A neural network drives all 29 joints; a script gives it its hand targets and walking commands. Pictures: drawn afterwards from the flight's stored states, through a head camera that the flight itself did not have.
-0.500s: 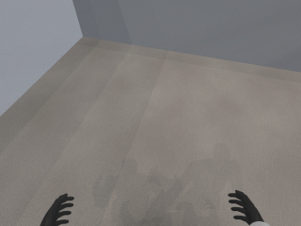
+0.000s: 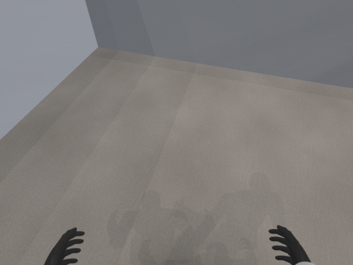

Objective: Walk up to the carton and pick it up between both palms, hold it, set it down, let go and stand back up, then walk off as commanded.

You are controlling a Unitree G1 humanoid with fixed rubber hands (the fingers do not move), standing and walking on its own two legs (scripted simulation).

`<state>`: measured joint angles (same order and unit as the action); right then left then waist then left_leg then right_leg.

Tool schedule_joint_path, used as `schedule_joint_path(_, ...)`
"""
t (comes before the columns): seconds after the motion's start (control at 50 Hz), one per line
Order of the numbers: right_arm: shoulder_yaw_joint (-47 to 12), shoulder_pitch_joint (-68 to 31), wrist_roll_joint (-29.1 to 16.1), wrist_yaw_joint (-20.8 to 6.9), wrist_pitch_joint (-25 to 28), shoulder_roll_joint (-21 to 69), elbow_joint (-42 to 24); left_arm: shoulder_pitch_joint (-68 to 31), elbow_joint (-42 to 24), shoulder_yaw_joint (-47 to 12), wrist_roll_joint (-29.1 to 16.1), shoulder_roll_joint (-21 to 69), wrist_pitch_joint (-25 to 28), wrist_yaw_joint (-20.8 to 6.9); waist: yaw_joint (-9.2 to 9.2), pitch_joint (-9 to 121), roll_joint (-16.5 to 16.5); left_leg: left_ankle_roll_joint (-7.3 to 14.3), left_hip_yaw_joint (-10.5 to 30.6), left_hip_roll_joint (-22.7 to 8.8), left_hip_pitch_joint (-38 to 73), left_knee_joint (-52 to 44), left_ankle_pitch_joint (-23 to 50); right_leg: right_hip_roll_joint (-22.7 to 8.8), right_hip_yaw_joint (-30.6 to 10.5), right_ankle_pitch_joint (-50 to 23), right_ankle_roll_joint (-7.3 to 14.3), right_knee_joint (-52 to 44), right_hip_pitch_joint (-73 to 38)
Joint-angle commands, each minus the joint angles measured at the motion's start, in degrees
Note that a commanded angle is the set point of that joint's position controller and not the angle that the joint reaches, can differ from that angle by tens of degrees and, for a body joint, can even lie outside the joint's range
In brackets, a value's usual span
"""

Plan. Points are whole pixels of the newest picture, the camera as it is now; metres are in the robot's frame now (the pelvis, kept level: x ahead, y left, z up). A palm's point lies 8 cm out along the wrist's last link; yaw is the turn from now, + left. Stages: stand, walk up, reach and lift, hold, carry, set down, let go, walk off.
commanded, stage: stand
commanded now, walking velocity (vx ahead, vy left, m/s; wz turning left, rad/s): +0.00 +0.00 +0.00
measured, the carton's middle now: out of the picture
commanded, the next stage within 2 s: walk up in 0.88 s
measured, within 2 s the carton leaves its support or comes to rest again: neither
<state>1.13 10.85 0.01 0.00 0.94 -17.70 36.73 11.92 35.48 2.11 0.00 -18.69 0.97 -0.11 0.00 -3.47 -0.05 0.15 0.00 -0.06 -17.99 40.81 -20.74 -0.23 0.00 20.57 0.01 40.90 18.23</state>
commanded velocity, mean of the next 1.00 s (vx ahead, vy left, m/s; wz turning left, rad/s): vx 0.00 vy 0.00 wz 0.00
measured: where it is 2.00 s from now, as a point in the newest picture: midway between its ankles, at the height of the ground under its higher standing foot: outside the picture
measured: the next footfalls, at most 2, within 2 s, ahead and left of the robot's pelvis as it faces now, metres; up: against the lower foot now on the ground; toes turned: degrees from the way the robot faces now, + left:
right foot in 1.42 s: -0.01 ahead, -0.17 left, +0.00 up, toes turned -12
left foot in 1.76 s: +0.00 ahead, -0.03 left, +0.00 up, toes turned -16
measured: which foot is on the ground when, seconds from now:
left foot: down 0.00-1.00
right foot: down 0.00-1.00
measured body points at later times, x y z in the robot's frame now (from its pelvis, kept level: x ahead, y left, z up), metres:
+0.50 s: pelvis -0.01 +0.00 +0.00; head +0.00 +0.00 +0.45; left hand +0.14 +0.29 -0.09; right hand +0.14 -0.28 -0.09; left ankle +0.01 +0.12 -0.72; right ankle +0.02 -0.12 -0.72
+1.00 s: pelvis -0.01 +0.00 +0.00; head +0.00 +0.00 +0.45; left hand +0.13 +0.29 -0.09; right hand +0.14 -0.28 -0.09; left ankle +0.01 +0.12 -0.72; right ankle +0.02 -0.12 -0.72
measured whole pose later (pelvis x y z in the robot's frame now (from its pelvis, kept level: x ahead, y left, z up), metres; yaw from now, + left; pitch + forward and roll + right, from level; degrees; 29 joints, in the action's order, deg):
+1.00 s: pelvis -0.01 +0.00 +0.00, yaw +0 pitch -2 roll +0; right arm 1.1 10.1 0.0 0.0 1.1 -18.2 41.1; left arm 11.9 40.1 2.1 0.0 -19.4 1.1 -0.3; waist 0.0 -3.5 -0.1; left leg 0.2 0.0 -0.1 -18.0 39.7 -19.3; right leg -0.2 0.0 19.2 0.0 39.8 18.2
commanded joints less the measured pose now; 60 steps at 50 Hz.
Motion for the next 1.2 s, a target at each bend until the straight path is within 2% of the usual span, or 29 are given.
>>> schedule_joint_path(0.0, 4.5, -4.8, 1.8, 0.1, 2.3, -13.3, -0.6, -3.7, -0.3, 3.3, 1.5, -12.6, 2.6, 0.4, 0.04, 6.0, 0.9, 4.6, 5.6, -5.1, 1.7, -8.7, 4.8, -5.3, -5.8, -6.8, 4.6, -8.4, -1.2)
schedule_joint_path(0.06, 4.3, -3.9, 1.6, 0.2, 2.4, -13.0, -0.2, -3.9, 0.1, 3.1, 1.3, -12.6, 2.3, 0.5, 0.1, 6.5, -1.8, 4.7, 4.9, -5.2, 1.7, -8.9, 5.8, -5.5, -6.3, -5.9, 4.7, -8.7, -1.5)
schedule_joint_path(0.14, 4.0, -4.2, 1.6, 0.1, 2.7, -12.9, 0.7, -2.7, 0.5, 3.1, 1.0, -12.5, 2.9, 0.5, -0.25, 5.4, 2.1, 4.7, 6.3, -5.3, 1.4, -9.5, 7.6, -5.0, -6.1, -7.2, 4.5, -7.8, -1.7)
schedule_joint_path(0.24, 4.1, -3.9, 1.3, 0.3, 2.4, -13.4, 0.8, -4.2, 1.4, 2.9, 1.3, -13.2, 2.8, 0.4, 0.32, 5.6, -2.1, 4.5, 5.1, -4.5, 2.5, -8.0, 8.0, -5.9, -7.1, -9.3, 4.9, -9.7, -1.3)
schedule_joint_path(0.26, 3.9, -4.2, 1.5, 0.1, 2.3, -13.7, 1.0, -3.7, 1.6, 3.0, 1.2, -13.3, 2.8, 0.5, 0.23, 5.1, 0.6, 4.6, 5.3, -4.7, 2.1, -8.5, 7.4, -6.1, -7.8, -7.1, 5.1, -9.8, -1.0)
schedule_joint_path(0.3, 4.1, -4.2, 1.3, 0.1, 2.4, -13.4, 0.9, -3.8, 2.0, 2.7, 1.1, -13.1, 2.6, 0.5, 0.46, 4.8, 1.0, 4.8, 6.3, -5.4, 2.1, -9.4, 6.6, -5.3, -6.5, -7.1, 4.7, -9.3, -0.8)
schedule_joint_path(0.4, 4.2, -4.6, 1.2, 0.0, 2.3, -14.0, 1.2, -3.9, 2.1, 3.1, 1.2, -13.9, 2.9, 0.4, 0.1, 4.3, -0.8, 4.0, 5.5, -4.7, 1.9, -9.3, 6.5, -5.6, -7.4, -6.9, 4.7, -10.6, -0.3)
schedule_joint_path(0.44, 4.0, -4.7, 1.1, 0.1, 2.6, -12.6, 1.5, -4.0, 2.7, 3.1, 1.5, -13.3, 3.0, 0.5, 0.87, 5.3, -0.4, 4.6, 5.4, -4.8, 3.3, -8.6, 7.2, -6.4, -8.2, -7.0, 5.1, -11.1, 0.7)
schedule_joint_path(0.46, 3.8, -4.2, 1.4, 0.1, 2.5, -13.4, 1.8, -4.1, 2.3, 3.0, 1.4, -13.4, 2.9, 0.5, 0.35, 4.7, 1.6, 4.6, 5.7, -4.8, 2.5, -9.3, 7.8, -5.6, -7.3, -7.6, 4.6, -10.5, -0.7)
schedule_joint_path(0.5, 3.6, -5.0, 1.3, 0.0, 2.6, -12.8, 2.0, -4.3, 2.5, 2.9, 1.0, -13.1, 2.7, 0.3, -0.2, 5.2, -0.7, 5.0, 6.1, -5.5, 1.4, -10.0, 6.4, -5.4, -6.8, -7.2, 4.5, -9.6, -1.7)
schedule_joint_path(0.54, 4.1, -5.5, 1.5, 0.2, 2.5, -14.3, 2.1, -2.9, 3.1, 2.9, 1.5, -12.7, 2.8, 0.2, -0.32, 5.0, 2.5, 4.4, 6.2, -5.6, 1.5, -10.2, 5.2, -4.8, -6.4, -6.2, 4.5, -9.8, -1.2)
schedule_joint_path(0.6, 4.1, -5.1, 1.5, 0.0, 2.5, -14.0, 2.2, -3.2, 3.5, 2.8, 1.1, -13.4, 3.0, 0.2, -0.51, 4.1, -0.2, 4.6, 6.3, -5.5, 0.8, -10.7, 4.7, -5.0, -6.0, -7.2, 4.4, -9.7, -1.2)
schedule_joint_path(0.62, 3.9, -5.0, 1.2, 0.0, 2.3, -13.7, 2.2, -3.5, 3.7, 2.6, 1.1, -12.9, 2.9, 0.3, 0.37, 4.4, 1.1, 4.5, 5.9, -5.3, 1.2, -10.2, 5.4, -5.4, -6.9, -6.5, 4.7, -10.3, -0.5)
schedule_joint_path(0.66, 3.7, -5.5, 1.1, 0.1, 2.6, -13.2, 2.4, -4.2, 3.2, 2.7, 1.1, -13.6, 2.6, 0.2, -0.41, 4.4, -0.2, 4.5, 6.5, -5.7, 0.9, -10.6, 5.0, -5.3, -7.0, -6.1, 4.6, -10.6, -0.6)
schedule_joint_path(0.7, 3.7, -5.6, 1.3, 0.2, 2.5, -13.4, 2.4, -4.1, 3.1, 2.6, 1.2, -13.3, 2.8, 0.2, 0.17, 4.3, 2.4, 4.7, 6.4, -5.5, 1.8, -10.6, 6.8, -5.3, -6.9, -7.5, 4.5, -10.4, -0.6)
schedule_joint_path(0.76, 3.6, -5.2, 1.0, 0.1, 2.6, -13.3, 2.6, -3.7, 3.8, 2.9, 0.7, -13.9, 2.8, 0.2, -0.49, 4.1, -0.4, 4.5, 7.1, -6.2, 0.7, -12.0, 6.3, -4.9, -5.8, -6.5, 4.2, -10.3, -1.6)
schedule_joint_path(0.84, 3.9, -5.5, 1.3, 0.0, 2.3, -13.9, 2.9, -3.8, 4.2, 2.5, 1.0, -12.7, 2.6, 0.2, -0.48, 4.2, 1.4, 4.0, 5.6, -5.1, 1.4, -11.0, 5.6, -5.4, -7.2, -8.3, 4.7, -10.9, -1.9)
schedule_joint_path(0.86, 3.6, -5.7, 1.0, 0.0, 2.5, -12.8, 3.3, -4.2, 4.5, 2.6, 0.8, -13.5, 2.7, 0.4, 0.16, 5.6, -0.5, 4.4, 5.6, -5.3, 2.2, -10.3, 5.9, -5.8, -7.4, -9.3, 4.7, -11.1, -1.9)
schedule_joint_path(0.94, 3.6, -4.8, 1.3, 0.0, 2.3, -13.9, 3.8, -3.4, 4.3, 2.7, 0.9, -13.7, 2.7, 0.3, 0.21, 6.1, 1.7, 4.6, 6.4, -5.9, 3.6, -11.1, 8.9, -5.0, -6.5, -8.8, 4.3, -10.2, -1.5)
schedule_joint_path(0.98, 3.8, -5.9, 1.0, 0.1, 2.3, -14.1, 4.2, -3.7, 4.9, 2.2, 0.8, -12.6, 2.6, 0.3, -0.2, 5.9, -0.2, 4.4, 6.5, -5.9, 2.6, -11.5, 6.2, -5.1, -6.1, -7.9, 4.5, -10.6, -2.1)
schedule_joint_path(1.02, 3.7, -6.5, 1.2, -0.1, 2.4, -13.4, 4.2, -4.0, 5.5, 2.5, 1.2, -13.6, 2.6, 0.3, 0.06, 5.2, 1.2, 4.2, 5.8, -5.3, 2.6, -11.5, 6.6, -5.6, -7.2, -8.2, 4.4, -11.9, -2.0)
schedule_joint_path(1.04, 3.8, -5.7, 1.0, 0.1, 2.5, -13.4, 4.2, -4.0, 4.6, 2.7, 1.1, -13.2, 2.9, 0.1, -0.19, 6.7, 0.1, 4.3, 5.9, -5.5, 3.2, -10.9, 7.1, -5.9, -7.3, -8.7, 4.5, -11.7, -2.6)
schedule_joint_path(1.06, 5.6, -9.1, 1.5, 0.0, 1.3, -19.8, 1.2, -3.0, -1.2, 3.4, 3.9, -16.4, 0.1, -2.2, 0.1, -0.2, 0.4, 7.8, 4.6, -7.4, 6.9, -5.2, 15.4, -2.1, -13.0, -27.2, 6.3, -7.5, 12.1)
schedule_joint_path(1.08, 5.9, -7.3, 1.7, 0.4, 0.8, -20.1, -0.2, -2.3, -1.6, 3.4, 3.3, -15.6, -0.4, -2.3, -0.18, 2.4, 2.1, 9.6, 6.6, -9.8, 11.4, -3.9, 18.5, -0.7, -10.2, -28.9, 5.4, -3.7, 15.9)
schedule_joint_path(1.1, 6.2, -7.1, 1.5, 0.4, 0.5, -20.4, -0.6, -1.2, -1.9, 3.6, 3.1, -15.1, -0.8, -2.4, -0.67, 4.3, 6.9, 12.0, 8.1, -15.3, 9.9, -6.9, 20.0, -0.4, -7.4, -22.4, 4.3, 1.7, 13.9)
schedule_joint_path(1.12, 6.6, -7.9, 1.5, 0.2, 0.4, -20.9, -0.8, 0.0, -1.7, 3.5, 3.3, -14.4, -1.2, -2.7, -0.91, 5.8, 10.2, 15.0, 9.8, -21.2, 8.2, -11.4, 23.4, -0.5, -5.5, -9.9, 3.2, 8.6, 13.0)
schedule_joint_path(1.14, 7.0, -7.6, 1.4, 0.1, 0.6, -20.8, -0.7, -0.9, -1.7, 3.8, 3.3, -14.5, -1.7, -3.0, 0.02, 6.3, 10.9, 17.7, 12.1, -25.7, 8.8, -15.4, 25.9, -0.7, -4.2, 3.6, 2.1, 16.0, 14.4)
schedule_joint_path(1.16, 7.3, -7.6, 1.4, 0.2, 0.8, -21.2, -0.7, -1.1, -1.2, 3.7, 3.3, -14.8, -2.3, -3.3, 0.19, 5.9, 10.5, 19.0, 12.5, -28.2, 7.3, -17.9, 24.1, -2.0, -3.4, 5.4, 1.5, 23.3, 15.3)
schedule_joint_path(1.18, 7.0, -8.5, 1.5, 0.3, 0.8, -20.7, -0.5, -0.3, -1.5, 3.8, 3.2, -15.5, -2.8, -3.6, -0.66, 4.8, 8.3, 17.8, 10.5, -27.6, 4.5, -19.0, 21.6, -3.2, -3.0, 4.5, 1.3, 24.5, 14.9)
